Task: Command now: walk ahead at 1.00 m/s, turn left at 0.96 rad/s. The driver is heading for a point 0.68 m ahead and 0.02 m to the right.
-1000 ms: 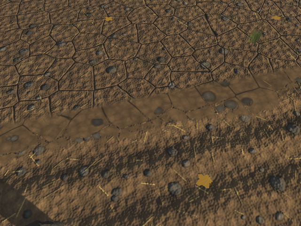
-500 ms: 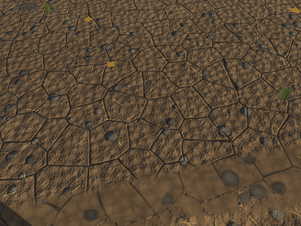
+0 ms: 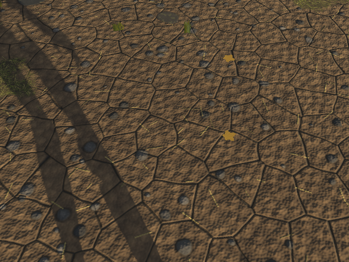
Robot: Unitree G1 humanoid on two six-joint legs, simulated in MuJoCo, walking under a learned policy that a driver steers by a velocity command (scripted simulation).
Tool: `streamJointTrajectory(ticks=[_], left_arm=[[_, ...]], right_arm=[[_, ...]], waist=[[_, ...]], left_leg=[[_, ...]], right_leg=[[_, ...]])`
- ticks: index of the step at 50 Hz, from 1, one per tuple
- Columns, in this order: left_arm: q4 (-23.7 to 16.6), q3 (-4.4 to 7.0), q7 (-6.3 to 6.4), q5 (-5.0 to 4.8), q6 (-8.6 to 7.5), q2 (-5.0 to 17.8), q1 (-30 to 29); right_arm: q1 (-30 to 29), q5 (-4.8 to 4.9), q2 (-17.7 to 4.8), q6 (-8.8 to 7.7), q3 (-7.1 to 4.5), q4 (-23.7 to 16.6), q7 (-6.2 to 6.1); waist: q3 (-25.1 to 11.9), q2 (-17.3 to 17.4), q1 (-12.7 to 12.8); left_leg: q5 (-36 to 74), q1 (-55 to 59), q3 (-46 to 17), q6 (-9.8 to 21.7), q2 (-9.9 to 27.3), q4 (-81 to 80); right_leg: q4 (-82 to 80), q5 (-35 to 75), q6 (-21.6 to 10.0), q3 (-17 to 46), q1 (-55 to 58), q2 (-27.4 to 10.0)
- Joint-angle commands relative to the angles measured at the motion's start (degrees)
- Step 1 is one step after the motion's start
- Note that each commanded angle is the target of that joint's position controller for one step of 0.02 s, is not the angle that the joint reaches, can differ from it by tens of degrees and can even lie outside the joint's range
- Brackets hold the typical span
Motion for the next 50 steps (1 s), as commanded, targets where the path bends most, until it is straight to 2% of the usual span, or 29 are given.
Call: streamJointTrajectory(ticks=[1,6,8,10,12,13,14,15,16,18,19,21,24,25,27,30,31,33,34,35,36,37,38,39,40,41,44,47,50], left_arm=[[2.31,0.23,-0.92,-1.52,-1.71,0.46,8.53],[3.56,0.62,-1.41,-0.98,-3.22,3.9,6.33],[5.3,0.68,-1.46,-1.07,-3.12,5.22,9.69],[6.15,1.19,-0.89,-1.02,-2.55,9.08,12.34],[6.29,1.93,0.07,-1.09,-0.85,13.22,12.77],[5.54,1.97,0.35,-1.32,-0.04,13.87,10.38],[4.71,1.7,0.08,-0.89,0.15,11.61,10.32],[1.01,-0.05,-1.02,-2.37,-0.12,3.15,17.34],[-1.29,0.75,-0.61,-3.1,-0.77,8.04,9.96],[-1.08,0.06,-0.9,-3.52,-0.86,5.2,6.34],[-0.11,-0.03,-1.29,-2.69,0.14,4.1,6.66],[2.64,-0.13,-2.34,-1.56,2.81,2.01,10.91],[-0.33,-0.1,-3.43,-1.72,3.83,0.86,1.49],[-1.72,-0.34,-3.56,-1.76,3.25,0.01,-1.79],[-2.63,-1.29,-4.24,-1.5,1.75,-2.1,-4.25],[-1.05,-1.5,-4.8,-1.24,0.75,-2.15,-3.78],[-3.44,0.08,-4.43,-4.06,-0.6,0.93,-5.94],[-1.12,1.97,-4.42,-4.29,-0.9,5.91,2.55],[1.35,2.61,-3.87,-3.69,-0.63,6.7,10.33],[3.18,2.82,-2.99,-2.4,0.0,10.76,14.13],[2.16,1.67,-3.34,0.72,-0.96,9.98,13.53],[0.69,2.2,-3.45,0.15,-0.46,7.76,12.38],[-0.69,2.14,-3.36,-1.65,-0.23,8.04,4.98],[-1.03,1.34,-3.23,-3.17,-0.05,5.82,-0.92],[-0.95,0.59,-2.95,-2.93,-0.27,3.99,-2.45],[-0.48,0.48,-3.02,-2.01,-0.34,4.11,-3.21],[0.65,0.41,-3.32,-1.24,-0.81,3.72,-5.33],[1.58,0.77,-2.42,-1.41,0.17,4.35,-6.78],[2.78,0.82,-1.83,-1.56,1.6,4.52,-6.61]], right_arm=[[-6.84,-0.75,4.21,1.09,2.24,-8.74,1.68],[-14.47,-0.9,3.85,0.85,4.16,-14.09,3.45],[-18.59,-1.13,3.96,0.36,4.79,-14.02,3.76],[-16.8,-1.3,2.39,-0.09,4.48,-12.41,3.28],[-5.14,-1.92,-1.1,-0.65,3.06,-8.34,2.15],[6.52,-1.92,-2.88,-0.88,1.89,-4.38,1.27],[12.61,-2.21,-6.83,-0.54,0.09,-1.8,-0.01],[7.66,-2.24,-12.6,-0.04,-1.18,-3.98,-0.98],[10.91,-1.24,-11.18,0.12,-1.42,-5.03,-1.46],[7.13,-1.06,-5.26,-1.59,-0.32,-1.25,-2.13],[4.52,-1.31,-2.8,-2.7,0.37,-0.84,-2.13],[3.24,-0.6,1.4,-4.35,1.75,-0.1,-1.84],[3.19,0.15,1.5,-6.26,1.76,1.41,-1.03],[3.52,0.25,2.37,-6.63,2.13,2.04,-0.92],[2.36,1.04,2.29,-7.17,2.57,2.43,-1.0],[7.9,2.42,-1.06,-7.8,2.43,5.09,-1.88],[8.82,3.38,-4.95,-6.12,1.46,4.67,-3.27],[5.87,1.16,-7.11,-3.31,0.9,4.31,-4.34],[1.85,0.93,-7.0,-2.42,0.9,3.44,-4.23],[5.18,-0.8,-1.41,-2.57,2.3,1.96,-3.71],[21.45,1.39,7.06,-3.25,5.02,4.77,-2.16],[17.57,3.4,-0.75,-4.15,3.6,6.02,-1.37],[10.6,4.48,-2.94,-4.13,2.78,2.82,-1.47],[5.49,3.4,-2.62,-3.58,2.69,1.67,-2.19],[3.38,2.41,-2.43,-2.69,2.34,1.8,-2.89],[5.64,2.01,-1.06,-1.5,2.39,1.93,-3.1],[6.82,1.67,2.17,-0.12,2.84,2.21,-4.03],[3.42,1.28,2.54,0.27,2.91,1.78,-4.81],[-1.62,1.78,1.7,0.83,2.49,1.37,-4.88]], waist=[[-0.32,-8.19,1.58],[5.87,-5.89,-1.23],[8.46,-3.83,0.44],[5.6,-7.34,-1.24],[-2.27,-9.68,-7.91],[-7.12,-9.62,-13.6],[-11.26,-5.56,-14.26],[-19.28,10.74,-4.14],[-24.27,0.56,-9.21],[-3.6,-5.31,-4.04],[-0.21,-6.71,-1.09],[2.82,-3.74,2.71],[7.11,-1.09,2.33],[9.16,-1.48,2.26],[8.66,-2.2,2.99],[4.38,-0.94,1.69],[-0.49,0.79,1.85],[-5.41,2.99,7.77],[-7.12,2.74,12.9],[-12.56,-10.98,10.32],[-27.21,-18.61,3.73],[-32.44,-7.0,8.84],[-22.06,-4.69,6.03],[-11.91,1.6,3.01],[-6.43,2.26,1.99],[-5.31,0.16,-0.58],[-5.82,-3.7,-2.26],[-9.73,-5.75,-1.81],[-9.41,-6.88,0.16]], left_leg=[[1.76,-18.82,-2.23,-0.33,6.43,0.24],[14.61,-12.88,1.93,0.21,5.44,-19.67],[16.99,-5.29,7.63,2.02,1.92,-29.61],[14.66,2.64,9.99,3.8,-2.87,-32.85],[7.03,16.19,9.78,5.88,-7.15,-34.9],[7.91,29.08,6.81,7.58,-6.85,-40.69],[2.7,42.96,-1.67,9.02,-0.83,-41.35],[2.63,58.33,-33.04,14.71,19.4,-44.71],[1.8,57.92,-41.24,15.79,21.05,-52.69],[6.62,37.25,-26.4,12.06,18.0,-58.58],[8.35,28.99,-21.26,9.96,15.76,-60.18],[10.46,18.09,-12.67,7.12,13.39,-64.84],[15.51,15.77,-1.83,4.25,9.78,-71.17],[28.47,14.72,2.52,3.21,7.7,-70.52],[43.07,11.92,9.56,1.69,4.67,-68.58],[56.46,19.87,8.73,0.22,7.25,-65.78],[62.3,25.74,5.65,-1.16,9.15,-59.93],[66.94,34.02,5.79,-3.72,9.6,-46.38],[63.28,31.6,7.39,-5.24,7.68,-33.27],[14.61,17.39,7.63,-7.22,0.31,-8.23],[-23.76,-1.81,-6.74,-9.43,-7.06,15.06],[-19.83,-0.27,-14.89,-7.54,-5.96,15.81],[-16.78,-2.66,-12.72,-6.62,-2.6,10.12],[-13.78,-3.72,-7.44,-7.03,0.86,4.56],[-11.71,-0.85,-5.71,-7.6,2.06,1.27],[-9.64,3.29,-5.36,-8.3,3.47,-1.21],[-7.14,7.71,-3.95,-9.91,5.1,-11.92],[1.22,9.56,-3.16,-10.53,5.66,-24.42],[7.24,10.97,-2.89,-10.46,5.39,-31.83]], right_leg=[[-13.87,12.83,-4.95,11.26,14.26,-14.15],[-20.86,26.75,-4.68,-3.12,6.12,-11.28],[-24.55,36.1,-4.78,-6.8,5.71,-10.29],[-19.04,62.26,-4.89,-8.06,11.42,-11.75],[0.75,78.16,-5.42,-8.13,14.64,-13.42],[16.03,74.49,-5.92,-8.36,10.59,-13.1],[37.26,42.06,-5.59,-7.83,-1.2,-8.91],[62.38,-14.54,-3.45,-3.92,-22.99,-0.05],[67.25,-9.98,-5.03,7.67,-28.98,1.02],[57.73,-4.11,-5.5,8.54,-31.18,-3.25],[53.3,-3.7,-5.43,9.79,-27.41,-4.97],[48.31,-2.77,-4.7,10.5,-20.28,-6.41],[39.41,5.14,-4.57,8.2,-25.26,-6.54],[33.53,8.9,-4.74,6.8,-24.96,-5.57],[17.96,20.36,-5.25,1.77,-15.77,-2.57],[7.13,31.15,-6.83,-2.77,-5.83,3.54],[7.17,26.58,-6.39,-0.14,-4.13,5.9],[3.29,26.2,-7.11,0.88,0.54,7.59],[-2.95,33.59,-8.39,3.04,8.39,5.5],[5.76,60.04,-11.4,12.47,25.3,-4.64],[10.75,73.94,-26.43,38.7,45.51,-21.44],[4.7,67.68,-26.33,38.49,40.81,-20.24],[1.19,54.68,-24.11,32.7,30.85,-18.51],[-3.31,45.14,-21.16,28.02,18.1,-15.63],[-5.73,47.76,-19.86,24.32,7.93,-13.57],[-7.84,47.25,-19.53,22.07,1.91,-12.35],[-9.8,51.7,-18.87,14.77,-5.08,-9.11],[-8.64,50.22,-16.62,10.29,-2.92,-6.93],[-9.89,34.4,-15.15,10.55,-2.39,-6.76]])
